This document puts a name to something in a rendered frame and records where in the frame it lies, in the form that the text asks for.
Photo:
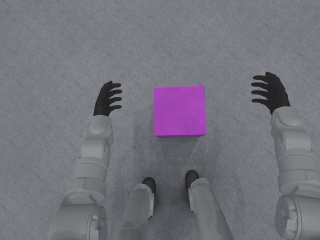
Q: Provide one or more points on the robot left forearm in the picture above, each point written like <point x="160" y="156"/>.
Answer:
<point x="87" y="185"/>

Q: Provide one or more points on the robot right forearm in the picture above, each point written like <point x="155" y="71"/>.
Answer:
<point x="299" y="170"/>

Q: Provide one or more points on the robot left upper arm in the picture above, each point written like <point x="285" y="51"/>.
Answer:
<point x="80" y="222"/>

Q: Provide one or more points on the robot left thigh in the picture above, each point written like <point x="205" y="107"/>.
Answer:
<point x="134" y="223"/>

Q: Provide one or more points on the carton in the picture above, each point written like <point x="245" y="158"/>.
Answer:
<point x="180" y="112"/>

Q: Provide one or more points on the right robot hand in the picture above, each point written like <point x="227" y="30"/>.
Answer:
<point x="276" y="94"/>

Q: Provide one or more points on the robot right foot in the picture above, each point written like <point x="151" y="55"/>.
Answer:
<point x="190" y="177"/>

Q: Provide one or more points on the robot right upper arm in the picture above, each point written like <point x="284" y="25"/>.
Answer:
<point x="298" y="217"/>

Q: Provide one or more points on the left robot hand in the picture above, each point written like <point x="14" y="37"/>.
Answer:
<point x="102" y="105"/>

